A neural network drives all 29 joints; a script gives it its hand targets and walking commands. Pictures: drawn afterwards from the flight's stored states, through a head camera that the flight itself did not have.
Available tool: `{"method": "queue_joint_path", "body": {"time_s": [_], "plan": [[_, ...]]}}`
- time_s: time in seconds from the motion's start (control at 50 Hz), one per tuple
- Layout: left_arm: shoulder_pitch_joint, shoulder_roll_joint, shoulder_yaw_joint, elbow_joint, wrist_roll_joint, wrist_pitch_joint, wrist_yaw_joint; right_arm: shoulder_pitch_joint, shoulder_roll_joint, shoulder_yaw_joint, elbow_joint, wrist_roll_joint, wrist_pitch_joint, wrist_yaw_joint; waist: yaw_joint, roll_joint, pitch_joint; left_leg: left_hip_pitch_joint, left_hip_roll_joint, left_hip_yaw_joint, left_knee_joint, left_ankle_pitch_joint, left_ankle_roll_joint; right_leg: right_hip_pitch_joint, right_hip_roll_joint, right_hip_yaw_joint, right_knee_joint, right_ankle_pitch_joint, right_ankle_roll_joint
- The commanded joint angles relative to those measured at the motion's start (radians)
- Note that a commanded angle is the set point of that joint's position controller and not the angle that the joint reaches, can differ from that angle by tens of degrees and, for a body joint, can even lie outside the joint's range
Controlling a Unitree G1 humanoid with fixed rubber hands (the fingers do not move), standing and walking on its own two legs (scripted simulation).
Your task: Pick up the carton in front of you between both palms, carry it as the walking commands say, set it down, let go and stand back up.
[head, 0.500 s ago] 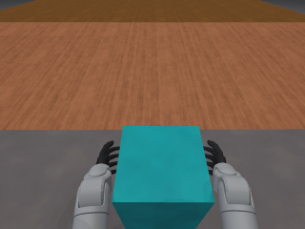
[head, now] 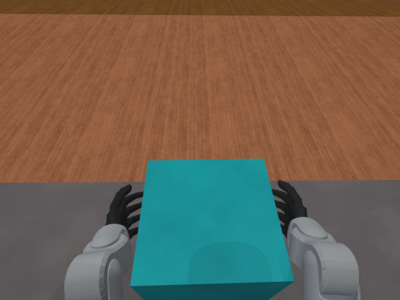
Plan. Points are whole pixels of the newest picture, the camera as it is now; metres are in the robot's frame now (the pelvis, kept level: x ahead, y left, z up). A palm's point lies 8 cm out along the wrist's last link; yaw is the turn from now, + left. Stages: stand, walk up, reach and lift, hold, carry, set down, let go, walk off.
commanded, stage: carry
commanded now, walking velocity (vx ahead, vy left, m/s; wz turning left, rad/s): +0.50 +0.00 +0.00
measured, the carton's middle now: (206, 239) +0.26 +0.01 +0.04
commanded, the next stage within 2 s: none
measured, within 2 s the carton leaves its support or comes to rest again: neither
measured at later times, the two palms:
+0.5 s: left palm (161, 131) +0.55 +0.14 +0.07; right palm (268, 127) +0.58 -0.16 +0.07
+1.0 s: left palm (163, 67) +0.92 +0.18 +0.10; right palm (242, 68) +0.92 -0.12 +0.10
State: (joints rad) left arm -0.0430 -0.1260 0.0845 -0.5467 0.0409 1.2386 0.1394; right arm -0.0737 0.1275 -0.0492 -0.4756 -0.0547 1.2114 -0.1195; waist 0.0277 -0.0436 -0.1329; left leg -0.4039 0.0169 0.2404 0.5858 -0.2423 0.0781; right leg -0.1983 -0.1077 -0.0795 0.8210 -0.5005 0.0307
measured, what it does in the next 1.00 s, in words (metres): walks ahead: right foot, then left foot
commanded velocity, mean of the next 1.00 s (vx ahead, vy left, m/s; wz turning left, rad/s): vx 0.50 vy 0.00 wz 0.00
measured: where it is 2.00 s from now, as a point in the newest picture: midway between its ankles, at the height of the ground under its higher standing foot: (203, 156)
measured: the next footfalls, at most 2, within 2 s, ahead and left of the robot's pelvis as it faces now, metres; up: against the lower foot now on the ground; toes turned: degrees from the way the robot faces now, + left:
right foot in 0.38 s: +0.44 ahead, -0.10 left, +0.00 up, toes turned -10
left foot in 0.90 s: +0.79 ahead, +0.12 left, +0.00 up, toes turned +13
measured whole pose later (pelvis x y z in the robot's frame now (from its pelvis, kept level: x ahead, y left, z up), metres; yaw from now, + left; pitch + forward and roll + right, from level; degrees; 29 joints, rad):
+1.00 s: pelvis +0.67 +0.03 +0.00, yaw -1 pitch +3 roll +1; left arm -0.06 -0.13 0.08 -0.56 0.06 1.25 0.13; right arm -0.07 0.13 -0.05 -0.51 -0.05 1.23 -0.14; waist -0.02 -0.03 -0.05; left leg -0.42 0.04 0.26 0.54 -0.17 0.09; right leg -0.26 -0.08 -0.06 1.14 -0.43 -0.01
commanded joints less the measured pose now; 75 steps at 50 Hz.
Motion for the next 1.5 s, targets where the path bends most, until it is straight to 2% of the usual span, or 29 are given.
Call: {"method": "queue_joint_path", "body": {"time_s": [0.0, 0.04, 0.1, 0.28, 0.34, 0.36, 0.38, 0.4, 0.42, 0.48, 0.56, 0.78, 0.86, 0.88, 0.9, 0.92, 0.94, 0.98, 1.02, 1.08, 1.26, 1.32, 1.36, 1.38, 1.4, 1.42, 1.44, 1.46, 1.48], "plan": [[-0.496, -0.718, -0.709, -0.076, -0.376, 0.030, -0.172, -0.390, 0.741, 0.592, -0.099, 0.297, 0.032, 0.110, -0.059, 0.150, -0.149, 0.562, 0.411, -0.697, -0.355, 0.044, 0.171, -0.587, 0.000, 0.043, 0.416, 0.006, -0.049], [-0.469, -0.776, -0.689, -0.021, -0.357, 0.027, -0.177, -0.439, 0.789, 0.625, -0.105, 0.320, 0.038, 0.120, -0.046, 0.057, -0.156, 0.493, 0.363, -0.539, -0.379, 0.104, 0.110, -0.552, -0.047, 0.068, 0.349, 0.133, -0.057], [-0.400, -0.836, -0.668, 0.037, -0.293, 0.011, -0.174, -0.444, 0.831, 0.663, -0.094, 0.355, 0.035, 0.150, -0.047, 0.114, -0.135, 0.460, 0.284, -0.338, -0.412, 0.211, 0.052, -0.496, -0.008, -0.002, 0.156, 0.240, -0.037], [-0.384, -0.865, -0.699, 0.003, -0.258, -0.029, -0.176, -0.382, 0.839, 0.675, -0.074, 0.352, 0.001, 0.200, -0.048, 0.220, -0.013, 0.450, 0.211, -0.114, -0.383, 0.526, 0.023, -0.329, 0.073, -0.155, -0.286, 0.479, -0.061], [-0.361, -0.862, -0.708, -0.003, -0.278, -0.038, -0.186, -0.369, 0.828, 0.673, -0.098, 0.333, -0.005, 0.197, -0.017, 0.210, -0.119, 0.438, 0.178, 0.002, -0.098, 0.771, -0.029, -0.013, 0.161, -0.241, -0.343, 0.419, -0.071], [-0.360, -0.860, -0.706, -0.009, -0.281, -0.040, -0.191, -0.362, 0.817, 0.673, -0.106, 0.327, -0.008, 0.195, -0.001, 0.157, -0.179, 0.342, 0.148, 0.009, 0.087, 0.654, -0.052, 0.171, 0.134, -0.218, -0.363, 0.357, -0.065], [-0.341, -0.854, -0.700, 0.000, -0.278, -0.040, -0.194, -0.369, 0.811, 0.676, -0.111, 0.322, -0.007, 0.195, 0.015, 0.031, -0.246, 0.165, 0.107, -0.015, 0.342, 0.404, -0.076, 0.329, -0.074, 0.104, -0.435, 0.123, -0.117], [-0.336, -0.850, -0.697, 0.028, -0.278, -0.049, -0.199, -0.349, 0.817, 0.681, -0.117, 0.315, -0.004, 0.194, 0.005, -0.266, -0.294, -0.134, -0.045, -0.085, 0.627, -0.099, -0.105, 0.516, -0.312, 0.604, -0.600, 0.066, -0.267], [-0.332, -0.877, -0.713, 0.010, -0.298, -0.053, -0.207, -0.351, 0.832, 0.692, -0.113, 0.317, -0.013, 0.196, -0.001, -0.187, -0.257, -0.217, 0.001, -0.216, 0.753, -0.210, -0.075, 0.469, -0.334, 0.589, -0.637, 0.241, -0.281], [-0.366, -0.964, -0.756, -0.016, -0.322, -0.082, -0.224, -0.327, 0.938, 0.699, -0.083, 0.306, -0.049, 0.205, -0.010, 0.031, -0.229, -0.207, 0.116, -0.253, 0.632, -0.083, -0.036, 0.299, -0.252, 0.303, -0.594, 0.497, -0.199], [-0.330, -0.950, -0.766, -0.017, -0.328, -0.107, -0.243, -0.263, 0.962, 0.706, -0.049, 0.270, -0.091, 0.196, -0.009, -0.052, -0.202, -0.169, 0.095, -0.174, 0.401, -0.018, -0.064, 0.223, -0.191, 0.116, -0.649, 0.426, -0.153], [-0.288, -0.731, -0.694, -0.069, -0.290, -0.055, -0.202, -0.302, 0.763, 0.707, -0.156, 0.308, -0.029, 0.155, -0.010, -0.110, 0.038, -0.193, 0.056, -0.034, -0.039, 0.216, -0.058, 0.248, -0.136, -0.066, -0.657, 0.620, -0.144], [-0.323, -0.687, -0.686, -0.086, -0.292, -0.013, -0.181, -0.292, 0.716, 0.663, -0.133, 0.319, 0.010, 0.150, -0.043, -0.071, -0.065, 0.196, -0.052, 0.071, -0.113, 0.112, -0.039, 0.213, -0.085, -0.177, -0.303, 0.927, -0.085], [-0.349, -0.674, -0.685, -0.101, -0.298, -0.006, -0.177, -0.303, 0.716, 0.653, -0.137, 0.320, 0.016, 0.151, -0.062, -0.011, -0.141, 0.400, 0.011, -0.013, -0.122, 0.065, -0.040, 0.084, -0.055, -0.173, -0.098, 0.780, -0.060], [-0.388, -0.686, -0.698, -0.138, -0.316, 0.005, -0.176, -0.340, 0.707, 0.640, -0.147, 0.325, 0.016, 0.154, -0.057, 0.242, -0.245, 0.616, 0.290, -0.496, -0.223, -0.143, 0.098, -0.199, 0.038, -0.145, 0.224, 0.529, -0.009], [-0.411, -0.707, -0.711, -0.149, -0.331, 0.009, -0.179, -0.344, 0.734, 0.646, -0.143, 0.338, 0.018, 0.156, -0.049, 0.381, -0.252, 0.668, 0.405, -0.774, -0.387, -0.051, 0.171, -0.397, 0.143, -0.051, 0.431, 0.046, -0.005], [-0.446, -0.740, -0.718, -0.148, -0.341, 0.005, -0.182, -0.387, 0.767, 0.658, -0.178, 0.358, 0.018, 0.161, -0.051, 0.286, -0.239, 0.639, 0.404, -0.678, -0.359, 0.075, 0.167, -0.441, 0.073, 0.059, 0.539, 0.035, -0.038], [-0.484, -0.811, -0.727, -0.156, -0.351, -0.003, -0.189, -0.441, 0.830, 0.670, -0.204, 0.369, 0.011, 0.168, -0.048, 0.102, -0.228, 0.504, 0.350, -0.490, -0.334, 0.223, 0.108, -0.427, -0.011, 0.088, 0.469, 0.134, -0.075], [-0.492, -0.844, -0.725, -0.150, -0.348, -0.007, -0.185, -0.481, 0.848, 0.684, -0.226, 0.385, 0.011, 0.167, -0.039, 0.106, -0.232, 0.430, 0.305, -0.357, -0.367, 0.161, 0.055, -0.369, -0.025, 0.070, 0.344, 0.213, -0.074], [-0.484, -0.809, -0.706, -0.132, -0.324, 0.001, -0.167, -0.487, 0.792, 0.671, -0.227, 0.389, 0.028, 0.166, -0.043, 0.145, -0.201, 0.422, 0.274, -0.263, -0.405, 0.143, 0.065, -0.402, -0.011, 0.015, 0.192, 0.259, -0.054], [-0.801, -0.558, -0.594, 0.038, -0.299, 0.075, -0.088, -0.775, 0.526, 0.544, -0.031, 0.350, 0.093, 0.093, -0.076, 0.183, -0.041, 0.448, 0.212, -0.139, -0.362, 0.298, 0.074, -0.464, 0.036, -0.079, -0.182, 0.447, -0.075], [-0.920, -0.527, -0.523, 0.116, -0.298, 0.083, -0.063, -0.917, 0.519, 0.504, 0.049, 0.354, 0.102, 0.062, -0.051, 0.203, -0.046, 0.452, 0.217, -0.120, -0.271, 0.412, 0.045, -0.346, 0.064, -0.093, -0.234, 0.432, -0.113], [-0.966, -0.513, -0.466, 0.191, -0.296, 0.082, -0.048, -0.996, 0.522, 0.474, 0.105, 0.345, 0.107, 0.041, 0.020, 0.137, -0.150, 0.379, 0.154, -0.026, 0.025, 0.570, -0.001, -0.050, 0.157, -0.173, -0.290, 0.357, -0.122], [-0.985, -0.508, -0.439, 0.218, -0.291, 0.079, -0.042, -1.030, 0.518, 0.459, 0.126, 0.343, 0.106, 0.032, 0.056, 0.043, -0.249, 0.248, 0.115, -0.028, 0.258, 0.434, -0.024, 0.173, 0.100, -0.096, -0.287, 0.291, -0.119], [-1.045, -0.482, -0.424, 0.237, -0.284, 0.074, -0.035, -1.069, 0.538, 0.453, 0.136, 0.340, 0.111, 0.023, 0.046, -0.226, -0.372, -0.049, 0.001, -0.059, 0.608, 0.135, -0.066, 0.431, -0.207, 0.422, -0.385, 0.162, -0.261], [-1.072, -0.516, -0.428, 0.255, -0.301, 0.071, -0.036, -1.106, 0.549, 0.435, 0.137, 0.338, 0.110, 0.017, 0.062, -0.315, -0.397, -0.237, -0.089, -0.174, 0.792, -0.257, -0.070, 0.493, -0.266, 0.672, -0.556, 0.202, -0.319], [-1.128, -0.564, -0.430, 0.252, -0.319, 0.067, -0.044, -1.153, 0.593, 0.427, 0.155, 0.330, 0.103, 0.013, 0.045, -0.233, -0.372, -0.312, -0.025, -0.256, 0.893, -0.252, -0.035, 0.484, -0.259, 0.581, -0.501, 0.298, -0.308], [-1.176, -0.631, -0.451, 0.248, -0.344, 0.056, -0.056, -1.186, 0.634, 0.421, 0.158, 0.331, 0.092, 0.015, 0.044, -0.086, -0.351, -0.349, 0.007, -0.270, 0.896, -0.207, -0.012, 0.442, -0.224, 0.486, -0.436, 0.424, -0.285], [-1.244, -0.682, -0.471, 0.231, -0.364, 0.040, -0.068, -1.225, 0.679, 0.419, 0.160, 0.328, 0.080, 0.018, 0.038, -0.031, -0.340, -0.362, 0.039, -0.268, 0.846, -0.165, -0.004, 0.402, -0.209, 0.402, -0.409, 0.524, -0.269]]}}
